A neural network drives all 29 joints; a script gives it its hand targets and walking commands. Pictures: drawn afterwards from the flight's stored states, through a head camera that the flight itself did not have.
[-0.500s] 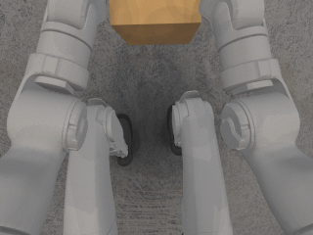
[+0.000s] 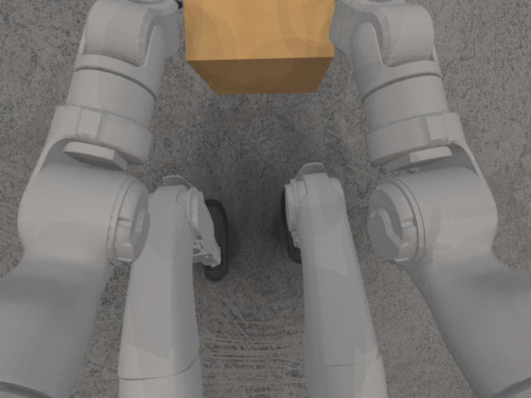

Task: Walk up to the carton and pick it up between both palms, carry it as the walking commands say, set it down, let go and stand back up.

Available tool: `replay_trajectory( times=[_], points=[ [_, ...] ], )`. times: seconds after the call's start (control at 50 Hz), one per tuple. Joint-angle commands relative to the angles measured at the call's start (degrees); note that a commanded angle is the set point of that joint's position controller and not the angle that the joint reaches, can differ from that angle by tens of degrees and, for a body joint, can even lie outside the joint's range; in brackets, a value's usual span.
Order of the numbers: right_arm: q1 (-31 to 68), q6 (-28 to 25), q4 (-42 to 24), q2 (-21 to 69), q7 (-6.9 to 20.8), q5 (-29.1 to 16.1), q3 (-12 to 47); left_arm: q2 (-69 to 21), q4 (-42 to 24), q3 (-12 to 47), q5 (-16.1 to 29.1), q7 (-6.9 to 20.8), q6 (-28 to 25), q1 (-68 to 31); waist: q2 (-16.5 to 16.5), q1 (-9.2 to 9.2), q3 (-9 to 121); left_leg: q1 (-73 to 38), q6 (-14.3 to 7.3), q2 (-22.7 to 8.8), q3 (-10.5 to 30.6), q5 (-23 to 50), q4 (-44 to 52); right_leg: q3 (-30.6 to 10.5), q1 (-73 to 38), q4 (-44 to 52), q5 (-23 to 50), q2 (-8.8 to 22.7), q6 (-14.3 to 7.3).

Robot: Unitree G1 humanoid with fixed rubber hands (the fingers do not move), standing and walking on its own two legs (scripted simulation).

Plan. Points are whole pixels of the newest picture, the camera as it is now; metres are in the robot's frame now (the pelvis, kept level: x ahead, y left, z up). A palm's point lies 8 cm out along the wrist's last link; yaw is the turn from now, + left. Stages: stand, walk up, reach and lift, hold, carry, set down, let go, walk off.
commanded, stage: reach and lift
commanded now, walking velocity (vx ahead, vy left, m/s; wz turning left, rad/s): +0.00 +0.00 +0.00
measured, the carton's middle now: out of the picture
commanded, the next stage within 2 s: none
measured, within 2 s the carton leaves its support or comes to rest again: neither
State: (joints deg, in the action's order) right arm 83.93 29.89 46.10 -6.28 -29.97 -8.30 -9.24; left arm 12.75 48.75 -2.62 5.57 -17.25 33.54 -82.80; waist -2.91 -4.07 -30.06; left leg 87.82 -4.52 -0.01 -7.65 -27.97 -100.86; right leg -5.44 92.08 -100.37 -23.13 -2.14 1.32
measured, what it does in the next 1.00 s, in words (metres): rises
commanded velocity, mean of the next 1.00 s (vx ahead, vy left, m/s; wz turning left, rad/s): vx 0.00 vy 0.00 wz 0.00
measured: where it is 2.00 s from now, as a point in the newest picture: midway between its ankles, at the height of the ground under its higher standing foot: (256, 245)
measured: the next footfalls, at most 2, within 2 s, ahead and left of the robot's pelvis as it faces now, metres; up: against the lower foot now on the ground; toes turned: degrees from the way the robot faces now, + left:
none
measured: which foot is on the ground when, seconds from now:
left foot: down 0.00-1.00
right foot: down 0.00-1.00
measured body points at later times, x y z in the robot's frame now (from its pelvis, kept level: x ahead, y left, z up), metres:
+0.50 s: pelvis -0.01 +0.01 +0.05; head +0.26 -0.02 +0.40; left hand +0.53 +0.09 +0.01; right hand +0.52 -0.15 +0.03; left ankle +0.16 +0.09 -0.47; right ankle +0.18 -0.12 -0.47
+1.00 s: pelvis -0.01 +0.01 +0.11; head +0.24 -0.01 +0.48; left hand +0.51 +0.09 +0.07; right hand +0.49 -0.15 +0.09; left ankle +0.16 +0.09 -0.47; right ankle +0.18 -0.12 -0.47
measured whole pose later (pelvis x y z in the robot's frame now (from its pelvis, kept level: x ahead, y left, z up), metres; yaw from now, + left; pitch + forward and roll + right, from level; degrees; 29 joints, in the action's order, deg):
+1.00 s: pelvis -0.01 +0.01 +0.11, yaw -3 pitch +6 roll +3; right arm 72.7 31.5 42.7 -1.9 -30.2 -6.5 -9.2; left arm 9.4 43.1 -4.7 4.3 -16.8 36.3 -70.4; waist -3.0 -2.5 -30.0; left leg 61.3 -4.2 0.1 -7.6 -20.4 -75.2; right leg -6.7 65.1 -74.1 -15.2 -2.7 1.6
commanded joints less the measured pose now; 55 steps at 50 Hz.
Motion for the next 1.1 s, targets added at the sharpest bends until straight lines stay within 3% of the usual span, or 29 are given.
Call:
replay_trajectory(
  times=[0.0, 0.02, 0.04, 0.06, 0.08, 0.16, 0.24, 0.26, 0.28, 0.4, 0.44, 0.46, 0.48, 0.52, 0.58, 0.62, 0.66, 0.7, 0.72, 0.74, 0.76, 0.78, 0.92, 0.94, 0.96, 0.98, 1.02, 1.06, 1.08],
  points=[
    [42.79, -0.94, -25.74, 76.33, 35.93, -8.99, 24.66, -71.42, -35.55, 16.25, 8.99, 24.00, -8.69, -53.39, 0.75, 4.62, 168.77, -54.21, 1.82, 9.56, 10.28, 17.80, 16.95, 6.25, -58.22, 12.35, 14.60, -7.72, 0.47],
    [44.47, -1.03, -28.40, 76.02, 35.44, -9.58, 25.12, -72.43, -35.80, 16.55, 9.55, 23.84, -8.35, -53.57, 2.07, 4.97, 172.28, -55.51, 2.11, 10.75, 9.73, 19.50, 17.34, 4.75, -61.94, 14.12, 14.98, -7.77, 0.30],
    [43.71, -0.76, -22.97, 75.18, 35.54, -7.30, 24.16, -70.99, -31.49, 14.63, 8.59, 24.11, -8.48, -53.37, -0.68, 4.25, 164.61, -50.61, 1.82, 9.94, 10.12, 16.90, 17.42, 5.39, -57.85, 13.51, 12.34, -7.52, 0.44],
    [38.00, -0.87, -14.90, 75.73, 35.56, -5.18, 20.75, -70.38, -27.52, 13.22, 6.70, 24.64, -9.09, -51.64, 2.65, 3.31, 152.02, -45.02, 2.10, 9.13, 9.50, 12.63, 17.64, 5.26, -52.38, 14.46, 8.64, -7.26, -0.04],
    [42.01, -1.07, -27.63, 77.72, 35.37, -8.72, 25.19, -71.98, -38.85, 16.56, 9.81, 24.27, -9.35, -53.19, -0.11, 4.96, 171.83, -54.42, 2.30, 10.53, 9.18, 19.25, 18.24, 5.05, -63.93, 14.34, 14.82, -8.14, 0.26],
    [38.36, -0.60, -17.52, 75.51, 35.98, -5.86, 21.09, -70.99, -31.55, 16.02, 8.88, 23.87, -8.55, -51.59, 1.61, 2.75, 157.67, -55.76, 3.11, 8.64, 11.98, 14.09, 21.22, 6.37, -53.51, 15.56, 10.21, -7.94, -0.25],
    [34.19, -0.58, -17.87, 76.22, 36.09, -6.38, 22.28, -71.92, -37.73, 18.55, 8.74, 23.26, -8.48, -51.84, 4.64, 3.24, 164.36, -60.46, 3.88, 9.09, 11.29, 22.36, 21.37, 5.49, -57.66, 17.07, 15.93, -8.34, -0.98],
    [33.83, -0.54, -20.10, 75.38, 36.05, -5.59, 23.00, -71.41, -37.61, 17.67, 8.86, 22.97, -8.60, -49.96, 0.70, 1.41, 165.88, -61.94, 3.29, 8.95, 11.72, 20.93, 22.15, 6.00, -58.50, 17.91, 15.75, -8.84, -0.25],
    [34.25, -0.98, -16.93, 75.81, 36.44, -5.70, 22.03, -72.61, -34.32, 17.01, 8.51, 23.52, -8.64, -50.33, 2.79, 4.14, 158.31, -58.23, 3.26, 8.25, 12.21, 17.66, 22.63, 5.48, -54.37, 17.75, 12.68, -7.98, -0.38],
    [39.31, -0.57, -21.61, 76.96, 36.17, -5.81, 22.93, -73.70, -34.32, 16.44, 9.75, 23.77, -8.02, -51.69, 1.06, 2.83, 160.15, -63.70, 3.03, 7.54, 13.13, 12.36, 27.47, 5.19, -60.33, 22.84, 9.64, -7.60, -0.41],
    [42.28, -1.01, -23.27, 76.89, 36.46, -6.12, 22.99, -75.18, -32.84, 15.59, 9.52, 23.90, -7.67, -51.28, 2.61, 4.61, 159.61, -64.07, 3.14, 7.43, 13.30, 10.09, 28.72, 5.36, -59.59, 23.91, 6.50, -7.10, -0.52],
    [42.94, -0.76, -21.73, 76.75, 36.91, -6.86, 23.39, -74.35, -35.51, 15.99, 9.97, 23.85, -7.95, -55.26, 3.48, 4.75, 162.63, -65.24, 2.70, 7.31, 13.97, 7.49, 29.70, 4.65, -62.21, 24.45, 6.43, -7.07, -0.48],
    [40.65, -1.09, -11.32, 76.36, 37.41, -3.97, 19.53, -72.98, -25.13, 12.72, 6.79, 24.21, -7.87, -51.51, 3.19, 4.01, 144.69, -56.49, 2.50, 5.56, 16.22, 0.03, 32.36, 5.05, -52.05, 24.23, 0.60, -6.25, -0.49],
    [40.27, -1.61, -14.02, 76.93, 37.56, -3.86, 19.97, -75.97, -31.28, 15.62, 9.22, 24.40, -8.34, -55.06, 4.92, 3.26, 153.35, -60.87, 3.46, 5.59, 15.30, 2.53, 31.93, 5.16, -57.05, 24.86, 3.08, -6.79, -0.65],
    [39.32, -1.71, -13.39, 78.42, 38.20, -3.81, 21.09, -76.65, -26.50, 12.14, 7.14, 24.41, -8.02, -50.28, 2.82, 5.45, 152.40, -61.99, 3.44, 5.86, 15.09, 0.89, 33.87, 4.74, -59.41, 27.57, 1.17, -6.42, -0.70],
    [37.25, -1.30, -10.55, 78.28, 38.33, -2.57, 20.33, -75.46, -23.23, 11.40, 5.44, 25.21, -7.92, -45.77, 1.70, 5.53, 148.96, -61.47, 3.17, 6.18, 15.32, 3.28, 34.61, 4.45, -58.88, 28.77, 1.59, -6.10, -0.71],
    [33.33, -0.32, -15.61, 78.98, 38.10, -4.03, 20.99, -72.41, -37.70, 14.99, 7.22, 24.66, -7.75, -54.39, 2.81, 4.86, 165.35, -72.12, 3.83, 6.52, 14.87, 10.53, 34.47, 4.40, -65.25, 29.66, 9.24, -7.28, -0.79],
    [34.63, -0.84, -15.39, 77.44, 37.60, -4.50, 22.21, -73.43, -33.87, 16.09, 8.49, 24.75, -7.74, -51.04, 3.29, 3.36, 159.39, -67.46, 3.21, 5.56, 14.93, 11.18, 33.96, 4.15, -62.76, 29.35, 9.38, -6.15, -0.89],
    [35.54, -0.74, -19.36, 79.62, 37.13, -6.01, 24.47, -74.61, -33.81, 15.56, 7.66, 24.90, -7.61, -47.98, 2.84, 6.76, 162.08, -69.03, 3.16, 6.73, 13.31, 14.87, 33.42, 2.43, -67.31, 30.99, 11.30, -6.20, -0.95],
    [34.71, -0.38, -20.41, 79.21, 37.30, -5.97, 24.80, -73.95, -35.13, 16.19, 9.31, 24.98, -7.35, -48.52, -0.28, 4.39, 161.71, -68.25, 2.34, 6.34, 14.30, 15.31, 33.79, 2.79, -68.08, 31.11, 12.42, -5.79, -0.77],
    [35.16, -0.58, -22.61, 80.00, 37.27, -7.54, 25.87, -74.28, -34.45, 15.33, 8.13, 24.75, -7.31, -44.17, 1.74, 7.30, 166.31, -73.24, 2.93, 7.04, 13.80, 17.59, 34.28, 2.62, -71.09, 31.22, 13.68, -6.19, -0.66],
    [34.51, -0.18, -24.05, 79.37, 37.23, -7.50, 28.35, -73.68, -35.30, 17.06, 8.41, 24.84, -7.16, -43.81, -1.13, 6.34, 166.36, -70.10, 2.32, 7.03, 13.66, 21.32, 33.56, 2.52, -73.20, 31.12, 17.10, -6.54, -0.18],
    [26.23, -0.08, -20.60, 80.50, 35.99, -4.84, 27.06, -73.23, -40.34, 19.47, 8.88, 24.55, -7.32, -45.56, 3.62, 5.58, 160.71, -74.54, 3.51, 6.41, 13.07, 24.46, 37.47, 0.73, -73.37, 35.09, 20.00, -6.29, -0.89],
    [28.39, 0.00, -22.77, 80.04, 36.09, -4.94, 27.87, -75.22, -37.78, 19.23, 9.51, 24.37, -7.12, -41.45, 0.24, 4.14, 161.07, -76.18, 2.97, 6.18, 14.79, 24.76, 38.76, 1.27, -74.59, 36.09, 20.28, -6.54, -0.56],
    [30.04, -0.06, -29.35, 80.92, 35.90, -5.87, 29.60, -75.91, -38.67, 18.76, 8.90, 24.34, -6.56, -41.36, 0.86, 7.35, 166.47, -77.84, 3.07, 6.86, 12.47, 27.31, 38.76, 0.94, -79.68, 37.00, 21.09, -6.66, -0.42],
    [27.36, 0.68, -22.54, 81.65, 36.05, -5.47, 27.07, -74.14, -40.14, 18.38, 8.15, 24.33, -6.50, -43.44, 3.95, 6.32, 161.90, -78.20, 3.17, 6.66, 14.08, 24.41, 40.88, 0.32, -78.03, 37.47, 20.14, -6.18, -0.56],
    [30.45, -0.73, -20.66, 82.38, 36.29, -3.49, 26.91, -76.87, -32.75, 15.70, 8.14, 24.98, -7.73, -44.56, 0.68, 6.40, 150.18, -71.63, 2.92, 5.68, 13.75, 15.85, 41.33, 0.55, -72.46, 39.45, 10.55, -5.42, -0.54],
    [27.19, -1.29, -12.74, 81.61, 37.45, -0.54, 21.97, -80.82, -25.86, 14.63, 6.45, 25.36, -7.43, -39.50, 5.06, 3.41, 141.25, -71.82, 3.33, 3.80, 17.89, 7.75, 45.76, 1.20, -67.92, 40.10, 8.94, -5.44, -1.37],
    [31.18, -1.43, -13.03, 83.03, 37.91, -1.06, 22.98, -80.67, -26.18, 13.48, 6.69, 25.34, -7.91, -41.70, 0.92, 5.74, 143.59, -71.93, 3.74, 4.56, 17.01, 4.03, 45.33, 1.19, -68.68, 40.85, 4.59, -5.07, -1.03]
  ],
)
